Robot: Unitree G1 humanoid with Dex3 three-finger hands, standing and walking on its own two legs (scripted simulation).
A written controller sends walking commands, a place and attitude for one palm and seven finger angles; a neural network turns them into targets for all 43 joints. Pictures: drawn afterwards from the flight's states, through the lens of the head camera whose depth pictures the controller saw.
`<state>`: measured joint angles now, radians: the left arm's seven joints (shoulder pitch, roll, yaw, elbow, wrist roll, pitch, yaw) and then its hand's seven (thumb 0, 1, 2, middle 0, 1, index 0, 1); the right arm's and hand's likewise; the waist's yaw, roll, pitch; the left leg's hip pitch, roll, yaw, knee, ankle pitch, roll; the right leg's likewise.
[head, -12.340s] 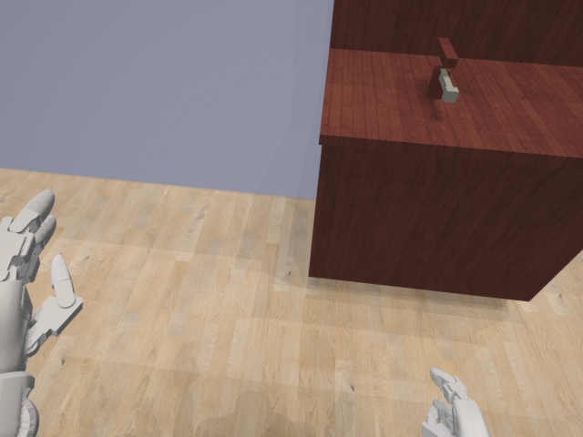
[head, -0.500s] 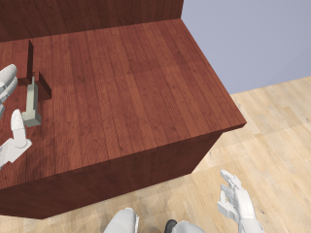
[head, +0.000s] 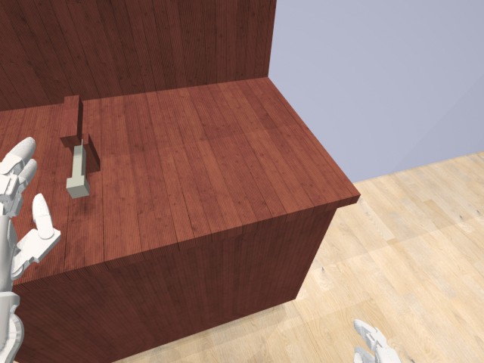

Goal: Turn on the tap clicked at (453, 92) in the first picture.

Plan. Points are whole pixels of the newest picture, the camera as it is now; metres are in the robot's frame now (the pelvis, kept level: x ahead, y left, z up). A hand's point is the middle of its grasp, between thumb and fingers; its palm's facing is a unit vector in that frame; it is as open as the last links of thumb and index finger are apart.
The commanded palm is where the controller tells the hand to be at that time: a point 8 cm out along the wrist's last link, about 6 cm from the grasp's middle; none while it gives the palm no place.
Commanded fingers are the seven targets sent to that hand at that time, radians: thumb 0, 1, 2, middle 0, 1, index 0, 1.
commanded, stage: come to a stop and stand still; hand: left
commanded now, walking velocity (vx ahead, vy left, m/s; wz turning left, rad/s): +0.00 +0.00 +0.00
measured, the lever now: (78, 186) +0.37 +0.33 +0.08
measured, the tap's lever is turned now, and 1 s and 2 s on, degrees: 0 0 0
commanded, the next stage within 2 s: look again from close up in 1.12 s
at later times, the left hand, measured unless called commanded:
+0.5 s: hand (70, 208) +0.25 +0.25 +0.17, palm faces +0.39 -0.85 -0.34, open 7.4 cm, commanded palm +0.19 +0.28 +0.19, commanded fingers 0.00 0.90 0.90 -0.20 -0.30 -0.20 -0.30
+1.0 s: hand (57, 194) +0.27 +0.27 +0.17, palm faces +0.38 -0.86 -0.33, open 7.4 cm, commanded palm +0.21 +0.31 +0.19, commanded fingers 0.00 0.90 0.90 -0.20 -0.30 -0.20 -0.30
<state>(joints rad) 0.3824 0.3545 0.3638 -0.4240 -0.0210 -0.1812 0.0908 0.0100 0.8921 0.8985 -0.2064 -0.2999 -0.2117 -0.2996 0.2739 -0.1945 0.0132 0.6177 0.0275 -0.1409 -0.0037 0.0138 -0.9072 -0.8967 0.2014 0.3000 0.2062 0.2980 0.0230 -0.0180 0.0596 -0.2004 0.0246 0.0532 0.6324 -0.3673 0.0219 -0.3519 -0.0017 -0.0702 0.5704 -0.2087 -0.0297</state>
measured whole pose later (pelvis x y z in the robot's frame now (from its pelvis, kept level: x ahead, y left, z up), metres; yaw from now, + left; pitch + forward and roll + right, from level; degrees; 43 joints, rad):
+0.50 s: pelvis +0.02 +0.00 +0.01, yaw -2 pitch -2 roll +0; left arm 0.34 0.34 0.37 -0.39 -0.03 -0.24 0.09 0.01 0.89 0.90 -0.21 -0.30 -0.21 -0.30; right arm 0.25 -0.21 0.02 0.61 0.01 -0.20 0.00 0.01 -0.91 -0.90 0.20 0.30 0.21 0.30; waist 0.05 -0.05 0.08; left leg -0.13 -0.01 0.05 0.48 -0.31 0.02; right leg -0.30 0.02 -0.01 0.43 -0.10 -0.03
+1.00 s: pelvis +0.05 +0.03 +0.01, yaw -1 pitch -2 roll -1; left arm 0.38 0.35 0.36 -0.48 -0.04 -0.22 0.10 0.01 0.89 0.90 -0.21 -0.30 -0.21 -0.30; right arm 0.19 -0.18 0.03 0.57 0.01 -0.13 0.00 0.01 -0.91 -0.90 0.20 0.30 0.21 0.30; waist 0.04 -0.05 0.10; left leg -0.09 -0.03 0.03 0.47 -0.34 0.05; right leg -0.26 -0.01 -0.02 0.43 -0.13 0.01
